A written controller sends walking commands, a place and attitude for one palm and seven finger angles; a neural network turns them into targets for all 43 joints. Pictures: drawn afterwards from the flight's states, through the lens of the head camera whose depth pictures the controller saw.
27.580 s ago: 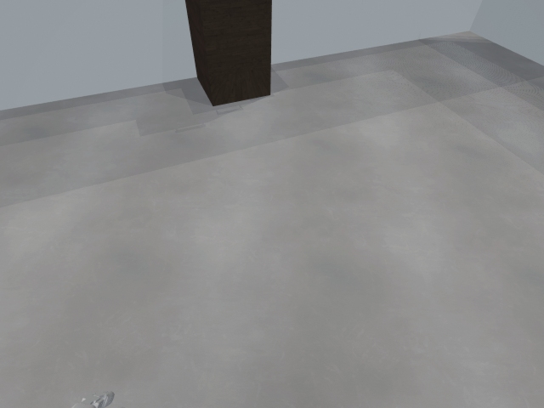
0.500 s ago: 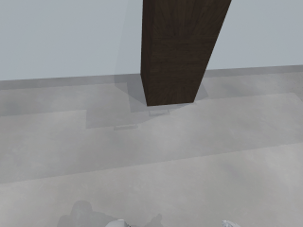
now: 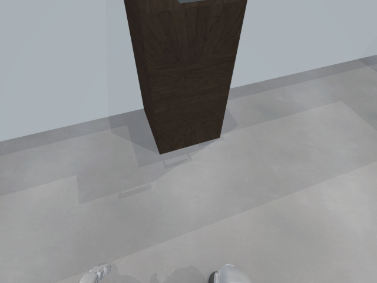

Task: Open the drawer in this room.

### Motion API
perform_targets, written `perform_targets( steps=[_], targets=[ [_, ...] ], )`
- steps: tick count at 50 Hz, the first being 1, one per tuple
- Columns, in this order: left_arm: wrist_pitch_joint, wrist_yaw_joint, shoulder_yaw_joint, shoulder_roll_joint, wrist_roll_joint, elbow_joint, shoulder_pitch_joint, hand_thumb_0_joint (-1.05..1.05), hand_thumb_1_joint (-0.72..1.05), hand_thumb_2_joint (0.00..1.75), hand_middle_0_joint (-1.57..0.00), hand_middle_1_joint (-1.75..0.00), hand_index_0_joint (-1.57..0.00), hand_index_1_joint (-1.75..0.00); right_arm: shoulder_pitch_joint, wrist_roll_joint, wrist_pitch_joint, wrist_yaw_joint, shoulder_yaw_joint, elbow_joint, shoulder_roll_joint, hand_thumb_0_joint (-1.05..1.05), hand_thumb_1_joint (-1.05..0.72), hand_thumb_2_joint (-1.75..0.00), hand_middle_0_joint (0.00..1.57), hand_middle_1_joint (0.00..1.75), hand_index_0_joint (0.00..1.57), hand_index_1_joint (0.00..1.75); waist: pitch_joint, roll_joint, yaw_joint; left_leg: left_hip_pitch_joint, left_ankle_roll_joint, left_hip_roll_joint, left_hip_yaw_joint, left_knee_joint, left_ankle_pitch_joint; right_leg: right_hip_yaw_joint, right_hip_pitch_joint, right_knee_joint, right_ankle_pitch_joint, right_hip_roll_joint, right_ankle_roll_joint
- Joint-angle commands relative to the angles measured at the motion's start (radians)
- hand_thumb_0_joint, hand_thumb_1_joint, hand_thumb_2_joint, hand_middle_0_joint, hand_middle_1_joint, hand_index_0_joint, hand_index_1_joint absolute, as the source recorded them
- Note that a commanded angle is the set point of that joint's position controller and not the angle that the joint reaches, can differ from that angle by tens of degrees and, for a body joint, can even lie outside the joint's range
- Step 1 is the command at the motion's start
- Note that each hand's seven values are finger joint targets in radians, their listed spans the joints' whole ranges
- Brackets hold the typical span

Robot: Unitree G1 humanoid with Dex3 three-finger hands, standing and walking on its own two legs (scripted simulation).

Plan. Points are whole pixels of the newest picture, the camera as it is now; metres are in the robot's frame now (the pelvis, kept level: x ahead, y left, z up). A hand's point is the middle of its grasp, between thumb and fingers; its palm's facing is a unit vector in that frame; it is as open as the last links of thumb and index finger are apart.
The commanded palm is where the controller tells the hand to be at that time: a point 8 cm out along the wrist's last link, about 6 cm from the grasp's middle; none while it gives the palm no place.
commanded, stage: stand and wait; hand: left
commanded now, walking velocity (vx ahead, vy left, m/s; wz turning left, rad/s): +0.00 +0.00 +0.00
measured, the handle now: out of the picture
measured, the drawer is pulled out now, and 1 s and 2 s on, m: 0.00 0.00 0.00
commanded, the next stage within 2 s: look at it before walking up in 1.40 s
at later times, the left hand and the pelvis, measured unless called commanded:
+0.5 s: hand out of the picture +0.10 +0.18 -0.18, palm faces +0.10 -0.98 -0.17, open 7.2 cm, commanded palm none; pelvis +0.07 +0.00 +0.00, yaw +1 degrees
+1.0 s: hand out of the picture +0.07 +0.15 -0.17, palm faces +0.05 -0.99 -0.13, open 7.4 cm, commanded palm none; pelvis +0.11 +0.01 +0.01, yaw +0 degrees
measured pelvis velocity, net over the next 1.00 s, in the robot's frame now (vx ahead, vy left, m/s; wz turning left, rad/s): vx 0.11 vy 0.01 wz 0.00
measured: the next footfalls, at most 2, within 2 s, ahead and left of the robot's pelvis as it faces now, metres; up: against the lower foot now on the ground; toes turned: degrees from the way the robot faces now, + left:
right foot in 0.04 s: +0.16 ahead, -0.12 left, +0.00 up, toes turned -8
left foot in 0.38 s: +0.11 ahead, +0.12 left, +0.00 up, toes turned +7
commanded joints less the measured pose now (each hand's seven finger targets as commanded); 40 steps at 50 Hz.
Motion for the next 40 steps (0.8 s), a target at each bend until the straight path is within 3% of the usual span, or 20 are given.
perform_targets(
  steps=[1,2,3,4,5,7,9,11,13,16,18,19,20,21,22,24,26,31,34,40],
  targets=[
    [-0.043,0.013,0.005,0.098,-0.001,0.041,0.273,0.00,0.90,0.90,-0.20,-0.30,-0.20,-0.30,0.012,0.014,-0.015,-0.008,-0.021,-0.038,-0.147,0.00,-0.90,-0.90,0.20,0.30,0.20,0.30,-0.156,0.035,0.145,-0.146,0.036,0.166,-0.082,0.299,0.702,0.012,0.463,-0.196,0.396,-0.008,-0.027],
    [-0.058,0.026,0.023,0.181,0.003,0.069,0.368,0.00,0.90,0.90,-0.20,-0.30,-0.20,-0.30,0.050,0.022,-0.015,-0.004,-0.018,-0.049,-0.098,0.00,-0.90,-0.90,0.20,0.30,0.20,0.30,-0.261,-0.151,0.165,-0.369,-0.005,0.055,-0.044,0.554,0.237,0.248,0.713,-0.134,0.892,-0.245,-0.115],
    [-0.058,0.025,0.025,0.224,-0.018,0.086,0.407,0.00,0.90,0.90,-0.20,-0.30,-0.20,-0.30,0.085,0.032,-0.001,-0.012,-0.018,-0.054,-0.108,0.00,-0.90,-0.90,0.20,0.30,0.20,0.30,-0.325,-0.181,0.139,-0.395,-0.021,-0.004,-0.123,0.750,-0.258,0.324,0.726,-0.158,1.180,-0.380,-0.232],
    [-0.056,0.034,0.016,0.194,-0.021,0.068,0.336,0.00,0.90,0.90,-0.20,-0.30,-0.20,-0.30,0.062,0.034,0.013,-0.015,-0.015,-0.053,-0.090,0.00,-0.90,-0.90,0.20,0.30,0.20,0.30,-0.266,-0.125,0.117,-0.402,-0.022,0.024,-0.209,0.797,-0.243,0.288,0.626,-0.211,1.065,-0.363,-0.250],
    [-0.053,0.037,0.014,0.169,-0.020,0.056,0.266,0.00,0.90,0.90,-0.20,-0.30,-0.20,-0.30,0.038,0.031,0.026,-0.009,-0.010,-0.047,-0.065,0.00,-0.90,-0.90,0.20,0.30,0.20,0.30,-0.240,-0.153,0.106,-0.421,-0.026,0.049,-0.216,0.815,-0.209,0.283,0.552,-0.248,0.862,-0.332,-0.236],
    [-0.039,0.042,0.000,0.112,-0.020,0.025,0.149,0.00,0.90,0.90,-0.20,-0.30,-0.20,-0.30,-0.003,0.021,0.045,-0.008,-0.007,-0.041,-0.059,0.00,-0.90,-0.90,0.20,0.30,0.20,0.30,-0.120,-0.080,0.068,-0.386,-0.031,0.080,-0.220,0.750,-0.127,0.194,0.347,-0.326,0.575,-0.264,-0.177],
    [-0.032,0.040,-0.006,0.088,-0.014,0.013,0.082,0.00,0.90,0.90,-0.20,-0.30,-0.20,-0.30,0.023,0.017,0.064,-0.006,-0.003,-0.032,-0.034,0.00,-0.90,-0.90,0.20,0.30,0.20,0.30,-0.099,-0.091,0.026,-0.310,-0.038,0.075,-0.190,0.624,-0.084,0.108,0.216,-0.382,0.335,-0.208,-0.143],
    [-0.026,0.040,-0.001,0.063,-0.007,0.011,0.072,0.00,0.90,0.90,-0.20,-0.30,-0.20,-0.30,0.026,0.010,0.071,-0.002,-0.002,-0.031,-0.018,0.00,-0.90,-0.90,0.20,0.30,0.20,0.30,-0.082,-0.130,0.023,-0.279,-0.043,0.066,-0.164,0.543,-0.045,0.100,0.162,-0.435,0.110,-0.171,-0.134],
    [-0.015,0.037,0.000,0.073,-0.008,0.009,0.078,0.00,0.90,0.90,-0.20,-0.30,-0.20,-0.30,-0.010,0.008,0.072,0.001,0.000,-0.047,-0.031,0.00,-0.90,-0.90,0.20,0.30,0.20,0.30,-0.059,-0.135,0.043,-0.278,-0.042,0.060,-0.150,0.485,-0.024,0.122,0.134,-0.471,-0.085,-0.164,-0.139],
    [-0.007,0.039,0.004,0.084,-0.008,0.019,0.076,0.00,0.90,0.90,-0.20,-0.30,-0.20,-0.30,-0.033,0.007,0.060,0.001,0.003,-0.060,-0.046,0.00,-0.90,-0.90,0.20,0.30,0.20,0.30,-0.060,-0.103,0.043,-0.233,-0.043,0.058,-0.146,0.273,0.020,0.131,0.160,-0.444,-0.212,-0.150,-0.134],
    [0.004,0.036,-0.003,0.070,-0.018,0.029,0.076,0.00,0.90,0.90,-0.20,-0.30,-0.20,-0.30,-0.012,0.007,0.047,-0.002,0.008,-0.039,-0.060,0.00,-0.90,-0.90,0.20,0.30,0.20,0.30,-0.044,-0.057,0.026,-0.121,-0.037,0.057,-0.161,0.082,0.143,0.108,0.094,-0.379,-0.269,-0.106,-0.081],
    [0.009,0.032,-0.011,0.043,-0.024,0.030,0.101,0.00,0.90,0.90,-0.20,-0.30,-0.20,-0.30,-0.025,0.003,0.038,-0.005,0.006,-0.045,-0.097,0.00,-0.90,-0.90,0.20,0.30,0.20,0.30,-0.014,0.077,0.041,-0.161,-0.015,0.118,-0.263,-0.012,0.113,0.088,0.083,-0.325,-0.257,-0.057,-0.045],
    [0.015,0.030,-0.013,0.022,-0.027,0.031,0.134,0.00,0.90,0.90,-0.20,-0.30,-0.20,-0.30,-0.070,-0.001,0.035,-0.009,0.004,-0.067,-0.132,0.00,-0.90,-0.90,0.20,0.30,0.20,0.30,0.025,0.161,0.068,-0.297,0.018,0.192,-0.345,-0.117,-0.010,0.059,0.164,-0.299,-0.201,-0.012,-0.013],
    [0.020,0.027,-0.012,0.025,-0.020,0.046,0.160,0.00,0.90,0.90,-0.20,-0.30,-0.20,-0.30,-0.134,-0.001,0.039,-0.008,0.002,-0.086,-0.155,0.00,-0.90,-0.90,0.20,0.30,0.20,0.30,0.056,0.186,0.098,-0.439,0.037,0.213,-0.374,-0.181,-0.138,0.044,0.285,-0.271,-0.163,0.002,-0.001],
    [0.025,0.028,-0.009,0.028,-0.011,0.060,0.172,0.00,0.90,0.90,-0.20,-0.30,-0.20,-0.30,-0.183,-0.001,0.036,-0.007,0.003,-0.094,-0.148,0.00,-0.90,-0.90,0.20,0.30,0.20,0.30,0.075,0.252,0.105,-0.492,0.036,0.190,-0.364,-0.229,-0.184,0.031,0.342,-0.234,-0.117,0.002,0.007],
    [0.021,0.026,-0.020,0.031,-0.008,0.083,0.217,0.00,0.90,0.90,-0.20,-0.30,-0.20,-0.30,-0.197,0.006,0.032,-0.011,0.008,-0.106,-0.138,0.00,-0.90,-0.90,0.20,0.30,0.20,0.30,0.079,0.209,0.113,-0.454,0.027,0.155,-0.312,-0.216,-0.119,0.041,0.357,-0.248,-0.047,-0.007,0.002],
    [0.012,0.028,-0.029,0.031,-0.011,0.103,0.239,0.00,0.90,0.90,-0.20,-0.30,-0.20,-0.30,-0.168,0.011,0.027,-0.015,0.010,-0.099,-0.123,0.00,-0.90,-0.90,0.20,0.30,0.20,0.30,0.042,0.156,0.100,-0.342,0.020,0.134,-0.270,-0.167,0.034,0.054,0.345,-0.302,0.014,-0.026,0.001],
    [0.002,0.035,-0.041,0.034,-0.015,0.126,0.260,0.00,0.90,0.90,-0.20,-0.30,-0.20,-0.30,-0.125,0.016,0.033,-0.014,0.011,-0.079,-0.120,0.00,-0.90,-0.90,0.20,0.30,0.20,0.30,0.007,-0.003,0.073,-0.236,0.015,0.111,-0.235,-0.120,0.080,0.077,0.313,-0.361,-0.016,-0.045,0.000],
    [-0.002,0.039,-0.046,0.021,-0.015,0.139,0.281,0.00,0.90,0.90,-0.20,-0.30,-0.20,-0.30,-0.106,0.017,0.032,-0.015,0.015,-0.066,-0.116,0.00,-0.90,-0.90,0.20,0.30,0.20,0.30,0.005,-0.038,0.062,-0.197,0.016,0.104,-0.222,-0.108,0.117,0.086,0.287,-0.368,-0.025,-0.048,-0.001],
    [-0.006,0.046,-0.047,0.009,-0.016,0.156,0.320,0.00,0.90,0.90,-0.20,-0.30,-0.20,-0.30,-0.092,0.019,0.023,-0.019,0.023,-0.039,-0.099,0.00,-0.90,-0.90,0.20,0.30,0.20,0.30,-0.031,0.011,0.065,-0.171,0.020,0.104,-0.205,-0.086,0.226,0.084,0.326,-0.344,0.053,-0.054,-0.006]
  ],
)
